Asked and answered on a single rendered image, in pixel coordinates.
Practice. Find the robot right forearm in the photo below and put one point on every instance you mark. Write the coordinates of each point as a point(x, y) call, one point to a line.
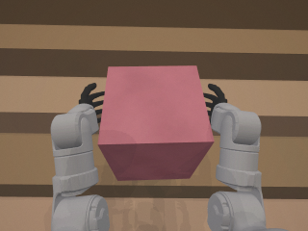
point(239, 143)

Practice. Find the robot left hand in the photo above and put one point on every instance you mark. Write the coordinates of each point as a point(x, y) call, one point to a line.
point(86, 98)

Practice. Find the left robot upper arm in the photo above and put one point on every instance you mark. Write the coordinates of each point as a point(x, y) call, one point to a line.
point(81, 213)

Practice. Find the right robot upper arm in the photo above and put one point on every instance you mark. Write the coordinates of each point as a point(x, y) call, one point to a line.
point(236, 211)

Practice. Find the robot right hand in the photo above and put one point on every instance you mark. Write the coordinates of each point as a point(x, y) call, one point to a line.
point(220, 98)

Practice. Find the carton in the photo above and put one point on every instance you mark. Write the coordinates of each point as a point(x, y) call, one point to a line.
point(154, 123)

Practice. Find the robot left forearm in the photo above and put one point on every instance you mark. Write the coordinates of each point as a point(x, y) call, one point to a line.
point(71, 136)

